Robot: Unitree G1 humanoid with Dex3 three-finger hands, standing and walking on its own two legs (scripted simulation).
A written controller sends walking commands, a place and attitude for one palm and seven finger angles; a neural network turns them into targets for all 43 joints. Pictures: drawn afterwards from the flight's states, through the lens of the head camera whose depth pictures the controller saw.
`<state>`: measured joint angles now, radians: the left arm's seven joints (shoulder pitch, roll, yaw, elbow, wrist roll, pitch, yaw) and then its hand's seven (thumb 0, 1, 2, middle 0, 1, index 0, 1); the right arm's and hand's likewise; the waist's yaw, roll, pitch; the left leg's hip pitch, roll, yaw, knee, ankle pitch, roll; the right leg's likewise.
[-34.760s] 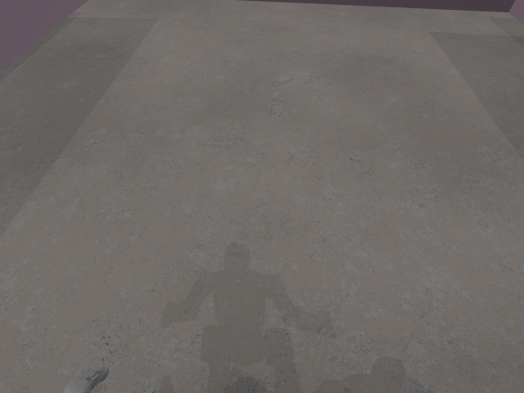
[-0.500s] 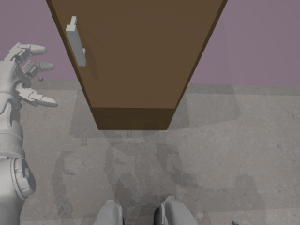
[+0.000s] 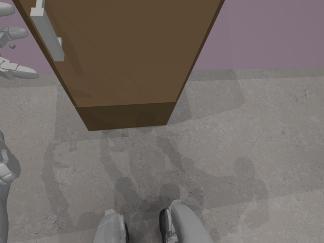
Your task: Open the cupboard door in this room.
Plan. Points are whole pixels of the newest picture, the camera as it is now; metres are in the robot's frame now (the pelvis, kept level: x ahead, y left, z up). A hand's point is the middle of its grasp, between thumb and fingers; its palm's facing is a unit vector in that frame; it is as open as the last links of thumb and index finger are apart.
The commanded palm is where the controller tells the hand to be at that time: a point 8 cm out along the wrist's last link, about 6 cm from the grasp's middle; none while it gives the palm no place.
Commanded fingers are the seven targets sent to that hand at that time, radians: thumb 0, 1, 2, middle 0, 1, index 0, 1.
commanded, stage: move the hooked fingers beside the handle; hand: left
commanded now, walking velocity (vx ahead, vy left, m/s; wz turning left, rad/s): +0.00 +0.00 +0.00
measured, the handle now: (50, 30) +0.58 +0.19 +0.08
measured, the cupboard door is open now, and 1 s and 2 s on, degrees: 0 0 0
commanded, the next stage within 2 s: slide the fingers in behind the handle in 0.80 s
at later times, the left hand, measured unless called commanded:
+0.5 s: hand (10, 51) +0.52 +0.25 +0.09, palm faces -0.01 -1.00 -0.02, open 14.0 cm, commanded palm +0.51 +0.29 +0.07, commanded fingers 0.00 -0.50 0.30 -0.30 -1.20 -0.30 -1.20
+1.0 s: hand (16, 49) +0.53 +0.25 +0.08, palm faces -0.01 -1.00 -0.02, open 14.0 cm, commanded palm +0.51 +0.28 +0.07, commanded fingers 0.00 -0.50 0.30 -0.30 -1.20 -0.30 -1.20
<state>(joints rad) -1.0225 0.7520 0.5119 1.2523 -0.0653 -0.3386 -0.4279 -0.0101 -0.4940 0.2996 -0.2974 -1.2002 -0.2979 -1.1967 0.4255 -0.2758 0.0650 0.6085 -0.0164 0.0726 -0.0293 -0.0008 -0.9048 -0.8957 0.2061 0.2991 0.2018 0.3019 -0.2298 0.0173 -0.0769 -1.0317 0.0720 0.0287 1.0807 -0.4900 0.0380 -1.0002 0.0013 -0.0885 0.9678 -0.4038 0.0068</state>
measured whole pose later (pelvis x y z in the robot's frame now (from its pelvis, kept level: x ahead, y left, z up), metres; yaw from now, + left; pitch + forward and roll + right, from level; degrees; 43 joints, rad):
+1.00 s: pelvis +0.00 -0.01 +0.00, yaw +0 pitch +25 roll -5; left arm -1.01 0.75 0.49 1.24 -0.08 -0.34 -0.44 -0.01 -0.49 0.30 -0.30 -1.20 -0.30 -1.20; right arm 0.42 -0.27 0.07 0.60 -0.01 0.10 -0.02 0.00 -0.91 -0.90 0.21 0.30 0.20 0.30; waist -0.22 0.02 -0.07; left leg -1.05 0.08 0.02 1.09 -0.49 0.03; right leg -1.01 0.01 -0.10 0.98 -0.41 0.00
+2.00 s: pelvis +0.00 -0.01 +0.00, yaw +1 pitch +24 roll -4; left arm -0.98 0.56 0.40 1.20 -0.06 -0.38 -0.24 -0.01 -0.49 0.30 -0.29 -1.22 -0.32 -1.22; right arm 0.41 -0.25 0.04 0.61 -0.03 0.08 0.02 0.00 -0.91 -0.90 0.20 0.30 0.20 0.30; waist -0.21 0.03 -0.10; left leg -1.01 0.07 0.01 1.08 -0.49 0.02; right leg -0.98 0.00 -0.09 0.98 -0.42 -0.01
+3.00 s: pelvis +0.00 -0.01 +0.00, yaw +0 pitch +24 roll -4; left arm -0.97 0.52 0.39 1.19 -0.06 -0.39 -0.23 0.00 0.16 0.58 -0.34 -1.27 -0.35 -1.27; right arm 0.42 -0.25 0.04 0.62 -0.03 0.07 0.02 0.00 -0.91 -0.90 0.20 0.30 0.20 0.30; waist -0.21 0.03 -0.10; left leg -1.01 0.07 0.02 1.08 -0.50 0.03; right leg -0.98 0.00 -0.08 0.99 -0.42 0.00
